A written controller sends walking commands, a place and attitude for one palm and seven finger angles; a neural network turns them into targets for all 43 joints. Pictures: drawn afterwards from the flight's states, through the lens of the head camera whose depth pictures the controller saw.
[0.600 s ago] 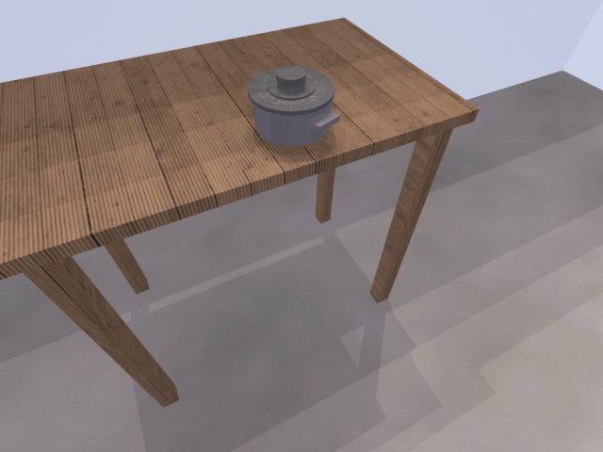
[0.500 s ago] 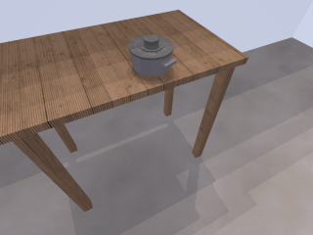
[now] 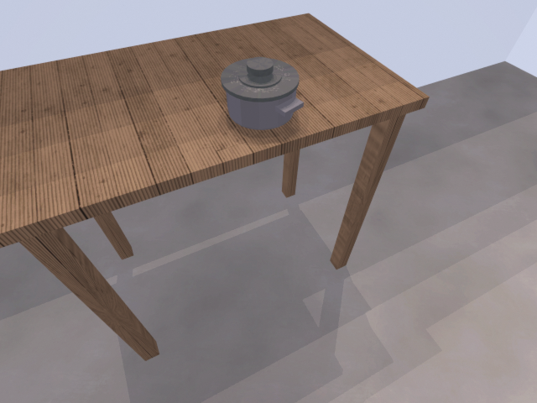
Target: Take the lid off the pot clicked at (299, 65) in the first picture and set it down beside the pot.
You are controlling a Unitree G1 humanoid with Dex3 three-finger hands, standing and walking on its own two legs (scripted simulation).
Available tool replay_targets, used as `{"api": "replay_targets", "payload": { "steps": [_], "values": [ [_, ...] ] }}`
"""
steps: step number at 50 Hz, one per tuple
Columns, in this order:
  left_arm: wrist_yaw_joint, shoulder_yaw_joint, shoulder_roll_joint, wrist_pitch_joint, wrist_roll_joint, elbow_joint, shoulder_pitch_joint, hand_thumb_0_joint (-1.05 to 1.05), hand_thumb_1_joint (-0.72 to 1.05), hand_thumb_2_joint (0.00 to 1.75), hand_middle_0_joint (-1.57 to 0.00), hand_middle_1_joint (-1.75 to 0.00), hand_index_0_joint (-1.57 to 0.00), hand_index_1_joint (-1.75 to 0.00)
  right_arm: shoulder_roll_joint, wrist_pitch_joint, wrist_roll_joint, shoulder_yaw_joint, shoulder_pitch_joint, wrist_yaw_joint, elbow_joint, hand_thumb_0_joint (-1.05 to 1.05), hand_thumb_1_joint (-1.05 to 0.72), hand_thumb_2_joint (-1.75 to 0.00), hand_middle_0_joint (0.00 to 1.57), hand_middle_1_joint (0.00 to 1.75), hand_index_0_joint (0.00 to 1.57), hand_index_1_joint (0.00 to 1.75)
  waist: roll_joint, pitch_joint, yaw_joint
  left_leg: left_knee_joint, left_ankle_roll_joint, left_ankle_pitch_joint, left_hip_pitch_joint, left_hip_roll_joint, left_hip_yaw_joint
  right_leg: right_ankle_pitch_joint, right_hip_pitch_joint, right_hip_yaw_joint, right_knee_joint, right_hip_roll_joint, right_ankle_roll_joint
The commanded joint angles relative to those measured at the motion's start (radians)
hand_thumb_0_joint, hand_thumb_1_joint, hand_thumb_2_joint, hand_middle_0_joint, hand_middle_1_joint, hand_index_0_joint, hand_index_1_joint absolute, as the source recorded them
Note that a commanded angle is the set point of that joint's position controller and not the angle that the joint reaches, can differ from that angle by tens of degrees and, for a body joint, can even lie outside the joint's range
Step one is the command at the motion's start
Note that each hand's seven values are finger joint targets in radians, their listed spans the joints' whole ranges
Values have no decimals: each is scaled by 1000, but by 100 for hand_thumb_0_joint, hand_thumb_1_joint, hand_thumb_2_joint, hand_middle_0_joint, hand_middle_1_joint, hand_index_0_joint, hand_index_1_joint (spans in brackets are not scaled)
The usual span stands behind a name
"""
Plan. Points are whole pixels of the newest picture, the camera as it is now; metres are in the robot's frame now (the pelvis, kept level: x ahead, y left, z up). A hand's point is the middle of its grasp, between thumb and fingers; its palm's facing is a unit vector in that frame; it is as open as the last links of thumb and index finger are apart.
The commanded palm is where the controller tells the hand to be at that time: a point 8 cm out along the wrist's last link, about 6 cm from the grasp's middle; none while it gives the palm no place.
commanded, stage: look at it before walking up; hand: left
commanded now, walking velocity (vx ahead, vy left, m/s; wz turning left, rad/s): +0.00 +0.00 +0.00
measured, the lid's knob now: (260, 66) +0.68 +0.06 +0.16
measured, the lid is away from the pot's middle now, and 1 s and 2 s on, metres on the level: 0.00 0.00 0.00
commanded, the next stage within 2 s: walk to a spot facing it in 0.04 s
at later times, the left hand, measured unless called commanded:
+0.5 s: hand out of the picture +0.04 +0.17 -0.18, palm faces -0.07 -0.96 -0.28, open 7.3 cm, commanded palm none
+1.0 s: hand out of the picture +0.13 +0.11 -0.15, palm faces -0.32 -0.90 -0.30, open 7.3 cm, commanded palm none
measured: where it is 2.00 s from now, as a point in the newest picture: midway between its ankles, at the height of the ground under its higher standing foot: outside the picture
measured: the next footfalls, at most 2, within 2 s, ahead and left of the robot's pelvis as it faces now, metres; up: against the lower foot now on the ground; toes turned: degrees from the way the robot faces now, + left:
left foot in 1.28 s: +0.18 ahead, +0.04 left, +0.00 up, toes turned -41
right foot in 1.68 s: +0.03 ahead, -0.22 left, +0.00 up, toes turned -55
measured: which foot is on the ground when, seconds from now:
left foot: down 0.00-0.50, up 0.52-1.00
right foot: down 0.00-1.00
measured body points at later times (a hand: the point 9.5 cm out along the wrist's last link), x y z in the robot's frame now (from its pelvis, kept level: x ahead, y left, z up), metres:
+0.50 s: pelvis +0.00 -0.04 -0.02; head +0.04 -0.07 +0.43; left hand +0.04 +0.22 -0.16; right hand -0.01 -0.26 -0.19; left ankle -0.02 +0.13 -0.74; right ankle -0.03 -0.10 -0.74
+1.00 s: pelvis +0.03 -0.07 +0.01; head +0.07 -0.11 +0.45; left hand +0.15 +0.16 -0.12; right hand +0.08 -0.35 -0.13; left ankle +0.12 +0.09 -0.66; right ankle -0.03 -0.10 -0.74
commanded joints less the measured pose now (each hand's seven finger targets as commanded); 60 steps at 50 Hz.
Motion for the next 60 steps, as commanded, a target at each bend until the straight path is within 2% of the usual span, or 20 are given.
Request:
{"api": "replay_targets", "payload": {
  "steps": [1,7,12,15,17,20,21,23,24,25,26,27,29,31,35,38,44,50,57,60],
  "values": [
    [3,22,98,-16,-1,-28,72,0,90,90,-20,-30,-20,-30,-96,-9,0,-16,77,-7,-19,0,-90,-90,20,30,20,30,15,7,1,-54,50,245,26,78,-62,236,-38,80,-82,-91,-20],
    [4,23,93,-16,-1,-24,78,0,90,90,-20,-30,-20,-30,-90,-9,0,-16,81,-8,-17,0,-90,-90,20,30,20,30,18,13,1,-56,50,249,29,78,-62,235,-40,78,-86,-91,-21],
    [-8,50,118,7,-1,-62,42,0,90,90,-20,-30,-20,-30,-125,7,-6,-41,79,-17,-46,0,-90,-90,20,30,20,30,37,32,-6,-22,55,215,40,118,-40,225,-122,108,-12,-60,-36],
    [-18,63,119,21,0,-97,29,0,90,90,-20,-30,-20,-30,-156,16,-9,-58,68,-18,-86,0,-90,-90,20,30,20,30,97,41,-5,-60,83,118,34,173,-82,116,-187,92,70,-13,-33],
    [-27,70,105,26,1,-121,22,0,90,90,-20,-30,-20,-30,-187,17,-13,-72,49,-17,-118,0,-90,-90,20,30,20,30,158,55,-1,-117,124,39,11,245,-142,-4,-239,53,170,17,-20],
    [-38,77,95,32,1,-154,2,0,90,90,-20,-30,-20,-30,-200,14,-20,-84,29,-13,-157,0,-90,-90,20,30,20,30,191,33,-2,-141,185,167,17,330,-144,-181,-263,-1,351,-7,-1],
    [-41,81,95,32,1,-161,14,0,90,90,-20,-30,-20,-30,-205,13,-21,-87,3,-13,-173,0,-90,-90,20,30,20,30,186,21,12,-108,182,226,7,338,-109,-182,-238,5,328,-29,-2],
    [-47,89,109,22,3,-145,105,0,90,90,-20,-30,-20,-30,-210,16,-20,-89,-50,-12,-196,0,-90,-90,20,30,20,30,96,-24,68,91,108,270,-40,261,17,-15,-76,4,102,-29,-5],
    [-40,105,182,11,12,-129,170,0,90,90,-20,-30,-20,-30,-174,20,-10,-86,-64,-9,-214,0,-90,-90,20,30,20,30,-139,-44,99,327,34,73,-179,129,111,223,43,210,-86,-121,-24],
    [-26,119,285,6,10,-128,197,0,90,90,-20,-30,-20,-30,-119,27,-9,-70,-84,-4,-260,0,-90,-90,20,30,20,30,-384,-29,94,555,-20,-322,-408,4,123,491,121,529,-178,-323,-107],
    [-13,112,250,11,-7,-132,206,0,90,90,-20,-30,-20,-30,-151,35,-10,-73,-113,-10,-260,0,-90,-90,20,30,20,30,-259,-24,96,650,-10,-313,-409,24,-9,569,111,529,-174,-316,-134],
    [-7,110,220,8,-8,-144,151,0,90,90,-20,-30,-20,-30,-157,35,-9,-76,-108,-8,-250,0,-90,-90,20,30,20,30,-251,-6,64,692,-7,-250,-439,46,-40,611,110,475,-156,-268,-122],
    [-9,97,192,6,-11,-181,73,0,90,90,-20,-30,-20,-30,-161,34,-11,-76,-112,-2,-244,0,-90,-90,20,30,20,30,-98,-22,34,711,-22,-159,-415,55,-39,635,110,406,-103,-220,-159],
    [-5,100,197,-2,-11,-194,87,0,90,90,-20,-30,-20,-30,-151,37,-10,-73,-119,0,-246,0,-90,-90,20,30,20,30,-36,-93,37,674,-35,-117,-410,47,-31,731,192,378,-83,-197,-144],
    [-2,105,213,1,-10,-203,114,0,90,90,-20,-30,-20,-30,-160,51,-4,-73,-159,-6,-277,0,-90,-90,20,30,20,30,-74,-112,43,647,-52,-77,-448,35,-44,799,263,377,-81,-170,-99],
    [-5,104,213,5,-8,-215,127,0,90,90,-20,-30,-20,-30,-170,54,-3,-71,-208,-8,-308,0,-90,-90,20,30,20,30,-88,-79,51,642,-58,-69,-468,26,-54,804,247,407,-85,-160,-99],
    [-7,106,228,5,-4,-246,125,0,90,90,-20,-30,-20,-30,-178,54,-1,-68,-282,-5,-371,0,-90,-90,20,30,20,30,-75,-32,59,622,-60,-67,-468,15,-81,745,186,503,-93,-162,-140],
    [-4,109,256,6,0,-273,123,0,90,90,-20,-30,-20,-30,-169,42,6,-63,-321,-1,-422,0,-90,-90,20,30,20,30,-57,-61,76,530,-52,-97,-428,-8,-81,817,222,563,-53,-150,-171],
    [-1,117,282,10,4,-301,77,0,90,90,-20,-30,-20,-30,-166,24,15,-62,-281,-3,-462,0,-90,-90,20,30,20,30,-103,-96,60,332,-31,-137,-312,-43,-79,938,246,623,-8,-125,-174],
    [-5,115,292,10,-1,-317,18,0,90,90,-20,-30,-20,-30,-177,21,19,-68,-174,-8,-449,0,-90,-90,20,30,20,30,-88,-121,1,107,-19,-52,-126,-60,-69,945,153,601,60,-78,-126]
  ]
}}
